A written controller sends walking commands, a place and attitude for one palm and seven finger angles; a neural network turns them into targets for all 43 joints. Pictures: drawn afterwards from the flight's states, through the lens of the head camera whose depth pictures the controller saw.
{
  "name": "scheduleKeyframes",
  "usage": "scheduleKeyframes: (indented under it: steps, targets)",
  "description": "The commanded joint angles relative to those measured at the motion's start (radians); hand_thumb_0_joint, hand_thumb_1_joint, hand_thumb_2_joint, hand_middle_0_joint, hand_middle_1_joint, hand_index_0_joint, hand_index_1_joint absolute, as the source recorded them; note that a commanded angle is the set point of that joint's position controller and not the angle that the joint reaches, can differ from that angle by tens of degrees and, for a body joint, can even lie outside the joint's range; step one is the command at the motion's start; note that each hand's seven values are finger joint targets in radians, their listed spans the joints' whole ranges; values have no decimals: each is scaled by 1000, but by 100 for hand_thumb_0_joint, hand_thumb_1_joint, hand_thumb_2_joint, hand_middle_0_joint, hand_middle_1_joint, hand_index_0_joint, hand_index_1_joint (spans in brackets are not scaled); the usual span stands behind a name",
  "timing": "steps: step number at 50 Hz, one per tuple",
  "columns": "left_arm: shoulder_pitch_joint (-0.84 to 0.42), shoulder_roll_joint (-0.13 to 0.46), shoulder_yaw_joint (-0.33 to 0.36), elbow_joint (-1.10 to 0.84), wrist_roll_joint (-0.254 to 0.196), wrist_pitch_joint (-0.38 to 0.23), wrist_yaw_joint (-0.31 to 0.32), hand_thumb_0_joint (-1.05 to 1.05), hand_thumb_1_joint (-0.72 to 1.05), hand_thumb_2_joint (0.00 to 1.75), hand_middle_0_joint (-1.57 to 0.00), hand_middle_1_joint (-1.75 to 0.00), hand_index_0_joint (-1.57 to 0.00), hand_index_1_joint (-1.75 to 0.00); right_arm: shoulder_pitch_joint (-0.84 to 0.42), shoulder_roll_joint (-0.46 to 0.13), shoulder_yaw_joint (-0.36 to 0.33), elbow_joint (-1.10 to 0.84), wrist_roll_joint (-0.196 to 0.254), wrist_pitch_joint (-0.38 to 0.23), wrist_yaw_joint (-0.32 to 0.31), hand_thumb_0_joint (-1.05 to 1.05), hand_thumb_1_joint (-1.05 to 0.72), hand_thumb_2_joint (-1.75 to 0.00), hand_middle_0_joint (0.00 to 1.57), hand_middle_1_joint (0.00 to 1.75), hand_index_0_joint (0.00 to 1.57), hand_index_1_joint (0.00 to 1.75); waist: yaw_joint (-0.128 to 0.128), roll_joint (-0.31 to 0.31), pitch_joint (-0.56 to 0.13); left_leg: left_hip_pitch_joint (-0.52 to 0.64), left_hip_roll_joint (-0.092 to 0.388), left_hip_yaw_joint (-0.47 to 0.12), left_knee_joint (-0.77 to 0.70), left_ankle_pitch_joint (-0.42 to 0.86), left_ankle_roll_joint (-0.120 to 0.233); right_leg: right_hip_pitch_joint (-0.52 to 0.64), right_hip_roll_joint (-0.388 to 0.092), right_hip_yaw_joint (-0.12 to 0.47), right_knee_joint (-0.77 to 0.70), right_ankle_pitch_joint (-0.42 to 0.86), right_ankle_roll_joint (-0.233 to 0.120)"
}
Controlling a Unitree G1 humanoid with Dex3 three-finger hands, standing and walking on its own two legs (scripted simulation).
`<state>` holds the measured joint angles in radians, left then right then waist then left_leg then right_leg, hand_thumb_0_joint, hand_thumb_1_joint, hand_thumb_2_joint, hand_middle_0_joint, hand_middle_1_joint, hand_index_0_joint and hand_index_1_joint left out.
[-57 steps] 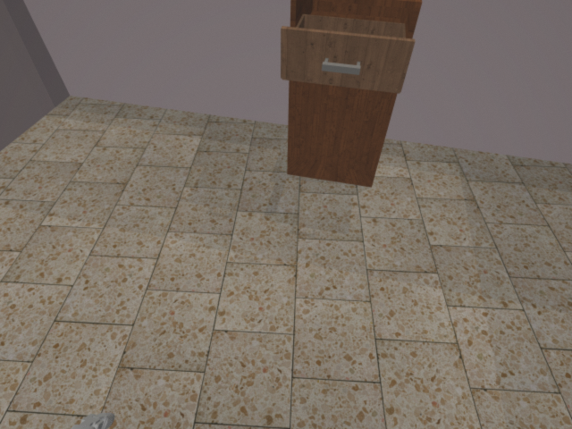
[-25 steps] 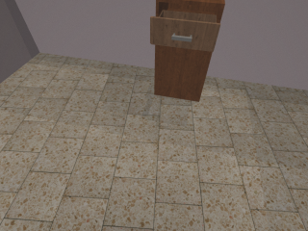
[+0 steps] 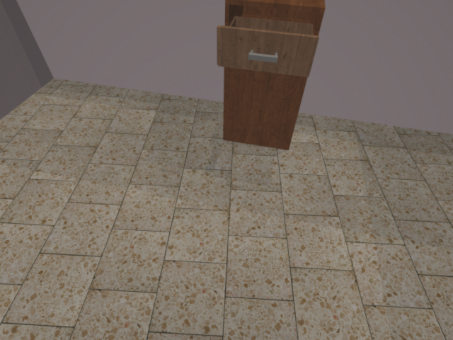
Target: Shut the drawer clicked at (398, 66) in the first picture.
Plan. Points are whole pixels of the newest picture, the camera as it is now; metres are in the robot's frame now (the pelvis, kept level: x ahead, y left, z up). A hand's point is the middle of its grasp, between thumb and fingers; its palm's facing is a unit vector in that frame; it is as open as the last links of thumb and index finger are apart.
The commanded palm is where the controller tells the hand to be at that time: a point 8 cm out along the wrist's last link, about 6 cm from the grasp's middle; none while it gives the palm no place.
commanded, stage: look at it before walking up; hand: left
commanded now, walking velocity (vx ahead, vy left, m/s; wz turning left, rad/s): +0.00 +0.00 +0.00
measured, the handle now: (263, 55) +1.15 -0.09 -0.02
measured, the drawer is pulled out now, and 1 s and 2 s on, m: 0.27 0.27 0.27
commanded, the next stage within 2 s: walk to a spot facing it in 0.40 s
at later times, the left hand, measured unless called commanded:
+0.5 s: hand out of the picture +0.07 +0.26 -0.16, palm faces -0.03 -0.94 -0.33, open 7.4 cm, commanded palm none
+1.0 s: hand out of the picture +0.08 +0.14 -0.17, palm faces -0.11 -0.98 -0.19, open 7.3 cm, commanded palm none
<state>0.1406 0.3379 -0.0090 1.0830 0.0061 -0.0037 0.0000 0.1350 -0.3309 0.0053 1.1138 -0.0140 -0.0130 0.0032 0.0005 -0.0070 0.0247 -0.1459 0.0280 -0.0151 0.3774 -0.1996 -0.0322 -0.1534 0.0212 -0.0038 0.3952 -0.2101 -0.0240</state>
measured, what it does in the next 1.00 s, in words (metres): walks ahead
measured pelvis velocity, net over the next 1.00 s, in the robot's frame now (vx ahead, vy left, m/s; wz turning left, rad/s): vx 0.10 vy -0.04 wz -0.20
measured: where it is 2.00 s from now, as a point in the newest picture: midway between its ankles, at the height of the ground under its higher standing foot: (261, 289)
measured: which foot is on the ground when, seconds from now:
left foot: down 0.00-0.82, up 0.84-1.00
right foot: down 0.00-1.00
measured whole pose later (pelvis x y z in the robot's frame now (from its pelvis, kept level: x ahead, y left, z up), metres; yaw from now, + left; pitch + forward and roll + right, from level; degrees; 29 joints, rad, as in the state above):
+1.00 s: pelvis +0.10 -0.04 -0.01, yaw -11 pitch +0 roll +1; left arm 0.43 0.15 0.02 1.05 0.02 -0.05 0.00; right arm 0.25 -0.21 -0.05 1.07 -0.03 0.00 0.02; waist 0.03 0.01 0.04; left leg -0.52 0.10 0.07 1.13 -0.31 -0.04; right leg -0.14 0.05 -0.04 0.46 -0.32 -0.08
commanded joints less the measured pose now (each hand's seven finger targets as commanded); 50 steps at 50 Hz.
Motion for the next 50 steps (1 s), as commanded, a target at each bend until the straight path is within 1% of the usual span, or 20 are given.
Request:
scheduleKeyframes:
  steps: [1,25,27,29,32,34,35,36,38,39,40,41,42,43,44,45,46,47,49,50]
  targets:
    - [-40,207,47,-65,4,-25,10,0,90,90,-20,-30,-20,-30,-47,-204,-39,-67,4,-22,-18,0,-90,-90,20,30,20,30,0,6,-49,13,89,-79,-53,109,52,-8,-139,130,-85,97,-14]
    - [-34,209,42,-56,4,-26,11,0,90,90,-20,-30,-20,-30,-55,-210,-40,-62,7,-23,-18,0,-90,-90,20,30,20,30,1,10,-53,35,95,-81,-68,139,54,7,-140,120,-84,144,-8]
    - [31,96,22,-32,4,-4,12,0,90,90,-20,-30,-20,-30,5,-98,-15,-38,-2,-9,-16,0,-90,-90,20,30,20,30,0,13,-64,49,93,-41,-41,32,35,-14,-125,127,-67,22,1]
    - [59,90,28,-42,11,15,2,0,90,90,-20,-30,-20,-30,41,-97,-24,-44,-7,2,-14,0,-90,-90,20,30,20,30,1,13,4,8,98,-35,-41,-201,44,-99,-97,147,-56,-208,-8]
    - [85,83,48,-92,17,22,-16,0,90,90,-20,-30,-20,-30,68,-134,-51,-80,-10,6,-15,0,-90,-90,20,30,20,30,-3,71,120,-44,148,-93,-82,-439,83,-250,-37,142,41,-342,-19]
    - [95,44,55,-125,18,13,-26,0,90,90,-20,-30,-20,-30,118,-167,-73,-94,-8,-4,-17,0,-90,-90,20,30,20,30,-20,157,108,1,260,-203,-149,-497,148,-323,20,40,256,-264,-7]
    - [77,18,60,-145,17,8,-30,0,90,90,-20,-30,-20,-30,135,-172,-83,-99,-7,-13,-19,0,-90,-90,20,30,20,30,-25,190,98,26,327,-234,-178,-438,189,-356,-3,-10,361,-243,4]
    - [56,7,62,-165,18,3,-35,0,90,90,-20,-30,-20,-30,146,-162,-85,-104,-8,-21,-19,0,-90,-90,20,30,20,30,-34,182,90,56,343,-220,-170,-333,207,-388,-36,-8,390,-273,8]
    - [76,-13,69,-170,17,-8,-42,0,90,90,-20,-30,-20,-30,128,-130,-84,-110,-10,-30,-20,0,-90,-90,20,30,20,30,-12,153,65,46,324,-110,-89,-128,186,-312,-64,-35,321,-267,10]
    - [149,-31,72,-147,17,-13,-44,0,90,90,-20,-30,-20,-30,98,-122,-83,-115,-10,-30,-21,0,-90,-90,20,30,20,30,29,136,47,-20,294,-25,5,-79,151,-180,-59,-59,233,-197,7]
    - [269,-26,79,-104,22,-20,-41,0,90,90,-20,-30,-20,-30,82,-97,-78,-119,-10,-29,-20,0,-90,-90,20,30,20,30,80,59,5,-123,219,61,196,-81,102,16,-29,-74,104,-99,-3]
    - [405,83,103,-65,30,-38,-26,0,90,90,-20,-30,-20,-30,69,-22,-63,-154,4,-30,-12,0,-90,-90,20,30,20,30,129,-247,-15,-410,89,186,552,-212,31,231,-233,290,-79,-198,-82]
    - [508,141,110,-42,9,-45,-8,0,90,90,-20,-30,-20,-30,-22,-1,-51,-214,-1,-45,-4,0,-90,-90,20,30,20,30,157,-346,-2,-602,21,138,747,-387,17,267,-403,619,-196,-74,-171]
    - [505,111,104,-39,6,-48,7,0,90,90,-20,-30,-20,-30,-67,-17,-59,-220,-4,-46,-6,0,-90,-90,20,30,20,30,153,-215,28,-636,61,45,809,-333,24,231,-404,614,-188,-14,-203]
    - [452,73,93,-49,12,-48,8,0,90,90,-20,-30,-20,-30,-81,5,-61,-213,-3,-46,-5,0,-90,-90,20,30,20,30,120,-126,84,-645,89,27,847,-260,19,161,-387,574,-185,-52,-226]
    - [398,33,82,-62,15,-51,10,0,90,90,-20,-30,-20,-30,-57,15,-64,-197,-8,-43,-3,0,-90,-90,20,30,20,30,81,-53,107,-625,108,19,834,-185,10,108,-356,494,-184,-44,-218]
    - [371,6,73,-68,16,-56,9,0,90,90,-20,-30,-20,-30,-29,30,-64,-178,-12,-37,2,0,-90,-90,20,30,20,30,54,-26,96,-589,110,31,813,-125,0,79,-315,410,-182,25,-194]
    - [368,-12,70,-68,16,-63,10,0,90,90,-20,-30,-20,-30,-4,46,-66,-167,-14,-30,4,0,-90,-90,20,30,20,30,38,-39,86,-569,106,44,797,-85,-8,66,-288,353,-182,99,-179]
    - [359,-21,71,-60,17,-73,14,0,90,90,-20,-30,-20,-30,35,65,-70,-157,-11,-20,10,0,-90,-90,20,30,20,30,10,-59,61,-549,109,55,753,-31,-20,55,-256,275,-190,144,-170]
    - [365,-28,71,-53,17,-77,14,0,90,90,-20,-30,-20,-30,26,72,-72,-162,-10,-18,12,0,-90,-90,20,30,20,30,11,-60,66,-554,106,61,733,-6,-24,54,-242,257,-195,162,-166]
